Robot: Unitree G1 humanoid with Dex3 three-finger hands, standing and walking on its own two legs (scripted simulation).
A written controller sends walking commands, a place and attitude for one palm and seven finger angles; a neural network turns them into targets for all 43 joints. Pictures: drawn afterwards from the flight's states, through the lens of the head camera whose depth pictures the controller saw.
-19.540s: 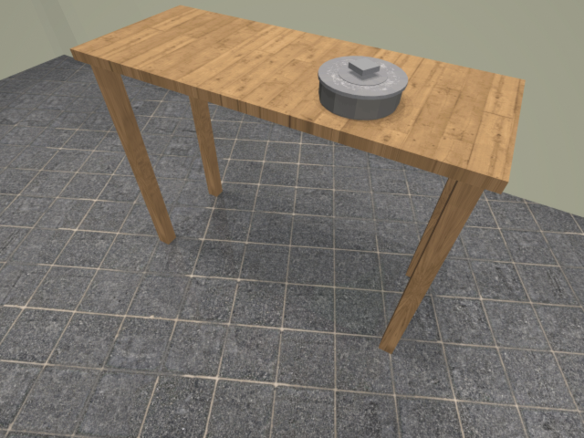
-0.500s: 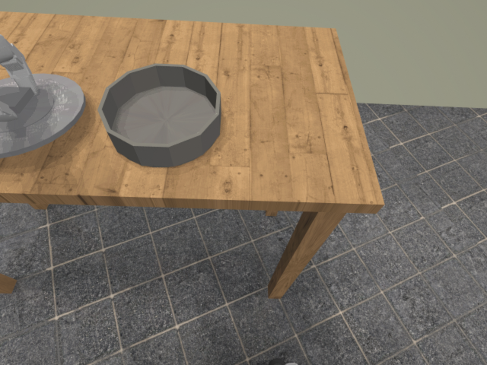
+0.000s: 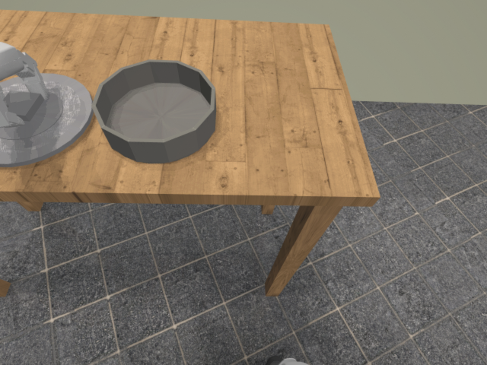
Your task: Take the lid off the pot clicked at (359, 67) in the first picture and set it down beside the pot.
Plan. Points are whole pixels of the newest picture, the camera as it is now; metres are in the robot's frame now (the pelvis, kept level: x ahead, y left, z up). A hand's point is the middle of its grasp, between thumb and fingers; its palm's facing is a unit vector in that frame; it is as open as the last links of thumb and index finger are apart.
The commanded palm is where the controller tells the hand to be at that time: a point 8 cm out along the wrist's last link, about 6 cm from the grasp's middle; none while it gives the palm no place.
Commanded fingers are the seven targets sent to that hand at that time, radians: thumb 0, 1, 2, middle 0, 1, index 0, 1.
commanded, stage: open the fingers wide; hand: left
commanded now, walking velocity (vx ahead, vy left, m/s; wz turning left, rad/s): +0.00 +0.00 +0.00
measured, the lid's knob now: (19, 105) +0.50 +0.33 +0.12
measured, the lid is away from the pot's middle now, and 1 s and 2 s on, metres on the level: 0.21 0.22 0.22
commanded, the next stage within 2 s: raise the empty hand in 0.96 s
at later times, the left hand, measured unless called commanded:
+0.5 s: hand out of the picture +0.45 +0.34 +0.15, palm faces -0.38 -0.07 -0.92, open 8.8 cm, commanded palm +0.48 +0.34 +0.22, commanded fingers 0.00 -0.02 0.92 -0.53 -0.72 -0.52 -0.71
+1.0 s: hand out of the picture +0.46 +0.34 +0.15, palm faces -0.38 -0.07 -0.92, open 11.0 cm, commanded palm +0.48 +0.33 +0.22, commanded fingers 0.00 -0.14 0.91 -0.49 -0.59 -0.49 -0.59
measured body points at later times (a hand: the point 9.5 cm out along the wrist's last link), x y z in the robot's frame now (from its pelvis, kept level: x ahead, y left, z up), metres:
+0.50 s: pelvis -0.01 +0.00 +0.00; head +0.07 +0.02 +0.44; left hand +0.47 +0.34 +0.21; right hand +0.05 -0.27 -0.12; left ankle -0.05 +0.08 -0.72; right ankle +0.02 -0.15 -0.72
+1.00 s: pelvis -0.01 +0.00 +0.00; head +0.08 +0.02 +0.44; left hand +0.48 +0.34 +0.20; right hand +0.02 -0.26 -0.13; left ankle -0.05 +0.08 -0.72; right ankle +0.02 -0.15 -0.72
